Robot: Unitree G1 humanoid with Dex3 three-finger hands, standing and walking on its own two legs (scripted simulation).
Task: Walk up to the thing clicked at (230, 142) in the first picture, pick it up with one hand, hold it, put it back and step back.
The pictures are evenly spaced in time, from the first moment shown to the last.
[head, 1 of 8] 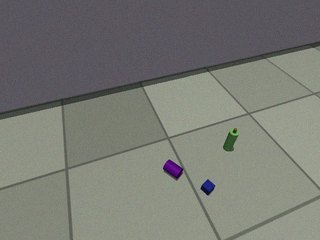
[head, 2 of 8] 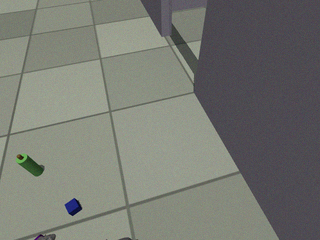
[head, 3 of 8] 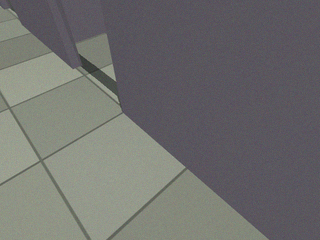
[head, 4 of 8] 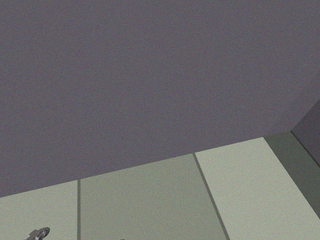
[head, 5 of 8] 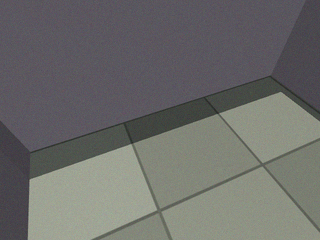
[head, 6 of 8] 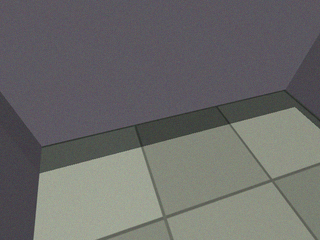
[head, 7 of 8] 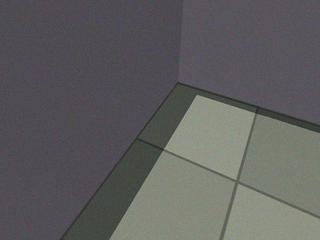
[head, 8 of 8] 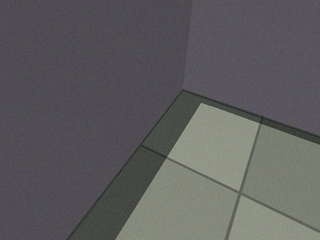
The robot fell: no
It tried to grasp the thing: no
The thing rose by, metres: 0.00
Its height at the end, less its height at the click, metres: +0.00
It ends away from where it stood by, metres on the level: 0.00
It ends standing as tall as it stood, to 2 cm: yes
